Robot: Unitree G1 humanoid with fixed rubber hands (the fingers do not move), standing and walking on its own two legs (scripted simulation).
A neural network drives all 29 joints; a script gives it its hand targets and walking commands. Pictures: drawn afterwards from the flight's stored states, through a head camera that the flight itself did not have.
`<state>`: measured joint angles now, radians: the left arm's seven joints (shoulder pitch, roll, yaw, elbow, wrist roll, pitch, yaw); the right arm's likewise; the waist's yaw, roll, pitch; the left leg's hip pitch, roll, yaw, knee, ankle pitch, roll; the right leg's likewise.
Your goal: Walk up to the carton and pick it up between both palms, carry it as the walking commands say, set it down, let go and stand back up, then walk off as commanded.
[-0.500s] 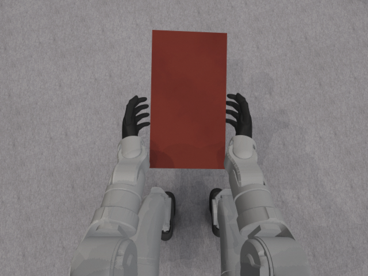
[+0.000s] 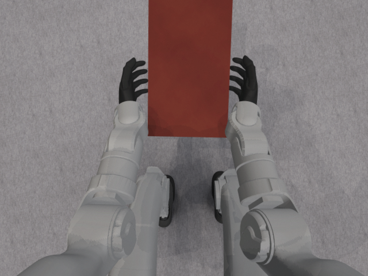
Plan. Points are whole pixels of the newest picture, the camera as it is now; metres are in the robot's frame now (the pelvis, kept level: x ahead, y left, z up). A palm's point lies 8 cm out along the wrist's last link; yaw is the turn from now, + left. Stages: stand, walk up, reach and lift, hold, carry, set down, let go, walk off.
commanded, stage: set down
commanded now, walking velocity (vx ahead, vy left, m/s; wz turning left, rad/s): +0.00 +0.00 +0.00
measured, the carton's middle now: (187, 73) +0.52 +0.03 -0.19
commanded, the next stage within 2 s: none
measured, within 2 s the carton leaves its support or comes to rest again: neither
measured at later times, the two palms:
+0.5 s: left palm (137, 99) +0.46 +0.15 -0.21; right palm (233, 100) +0.47 -0.09 -0.20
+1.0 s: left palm (141, 90) +0.50 +0.16 -0.29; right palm (224, 95) +0.50 -0.08 -0.28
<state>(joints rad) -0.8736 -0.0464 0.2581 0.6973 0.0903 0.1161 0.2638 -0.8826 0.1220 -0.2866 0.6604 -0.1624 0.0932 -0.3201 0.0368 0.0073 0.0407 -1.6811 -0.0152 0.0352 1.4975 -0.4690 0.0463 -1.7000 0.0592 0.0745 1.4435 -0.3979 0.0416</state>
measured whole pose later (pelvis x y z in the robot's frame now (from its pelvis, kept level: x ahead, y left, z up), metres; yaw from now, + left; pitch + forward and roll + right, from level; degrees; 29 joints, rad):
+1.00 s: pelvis -0.04 +0.01 -0.13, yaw +1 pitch +29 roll -3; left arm -1.43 0.16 0.20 0.85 0.06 0.31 0.26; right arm -1.36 0.02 -0.40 0.71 -0.07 0.22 -0.37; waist 0.03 -0.01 0.49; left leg -1.96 -0.03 0.04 1.99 -0.54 0.07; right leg -1.96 0.10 0.07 1.92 -0.49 0.07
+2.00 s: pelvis -0.01 +0.00 -0.20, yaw +1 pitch +33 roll -4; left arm -1.56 0.28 0.10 1.01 -0.01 0.30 0.15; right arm -1.60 -0.12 -0.44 1.00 -0.07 0.23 -0.19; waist -0.01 -0.05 0.52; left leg -2.18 -0.05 0.04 2.22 -0.62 0.07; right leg -2.17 0.10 0.06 2.16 -0.57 0.08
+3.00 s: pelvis +0.00 +0.00 -0.21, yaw +1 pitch +33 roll -4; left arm -1.54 0.28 0.20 1.05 0.10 0.24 -0.02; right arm -1.57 -0.14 -0.50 1.05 -0.07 0.17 -0.09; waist -0.01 -0.05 0.50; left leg -2.19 -0.05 0.04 2.25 -0.64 0.07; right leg -2.18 0.10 0.06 2.19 -0.60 0.08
